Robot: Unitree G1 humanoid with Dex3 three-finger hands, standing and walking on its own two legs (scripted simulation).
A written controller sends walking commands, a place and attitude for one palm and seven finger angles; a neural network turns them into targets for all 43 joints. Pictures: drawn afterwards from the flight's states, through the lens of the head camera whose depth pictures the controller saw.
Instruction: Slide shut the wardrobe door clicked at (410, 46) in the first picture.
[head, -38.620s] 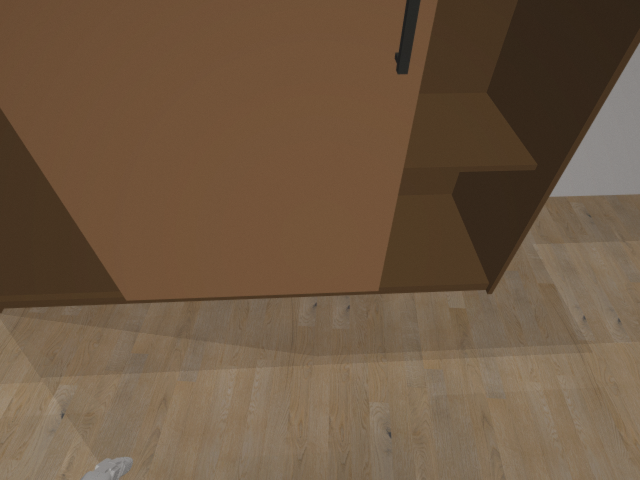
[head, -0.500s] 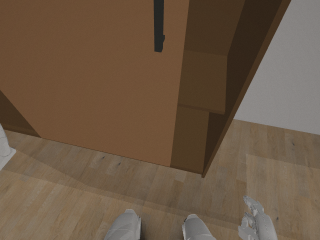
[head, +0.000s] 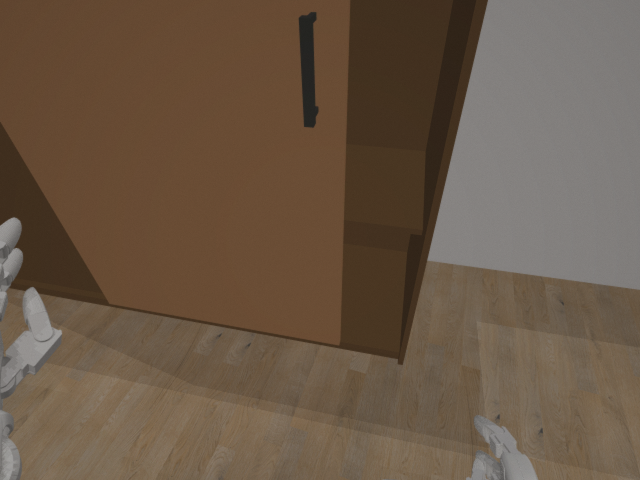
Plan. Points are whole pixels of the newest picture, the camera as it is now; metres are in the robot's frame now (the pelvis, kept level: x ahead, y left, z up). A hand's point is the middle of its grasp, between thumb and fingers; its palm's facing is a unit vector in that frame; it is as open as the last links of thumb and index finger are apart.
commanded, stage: stop stepping back and stand still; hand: left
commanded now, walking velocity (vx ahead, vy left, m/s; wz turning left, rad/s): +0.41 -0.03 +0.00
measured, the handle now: (310, 71) +0.75 +0.06 +0.23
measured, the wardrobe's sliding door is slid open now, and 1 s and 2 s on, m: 0.21 0.21 0.21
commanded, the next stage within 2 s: let the arm hang, fingers relaxed in 1.00 s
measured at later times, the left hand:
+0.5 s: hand (124, 362) +0.17 +0.19 +0.18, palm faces +0.31 -0.82 -0.48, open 7.4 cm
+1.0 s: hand (161, 370) +0.17 +0.15 +0.18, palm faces +0.35 -0.83 -0.44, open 7.4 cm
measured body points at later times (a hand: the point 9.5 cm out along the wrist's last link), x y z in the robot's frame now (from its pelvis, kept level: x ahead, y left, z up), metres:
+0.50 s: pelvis -0.08 -0.03 +0.00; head -0.09 -0.05 +0.45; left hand +0.15 +0.23 +0.20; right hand +0.00 -0.32 -0.10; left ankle -0.01 +0.11 -0.73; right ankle -0.04 -0.10 -0.69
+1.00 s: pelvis -0.07 -0.08 +0.00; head -0.07 -0.10 +0.45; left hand +0.14 +0.19 +0.20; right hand +0.08 -0.35 -0.08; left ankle -0.02 +0.06 -0.73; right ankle -0.05 -0.11 -0.73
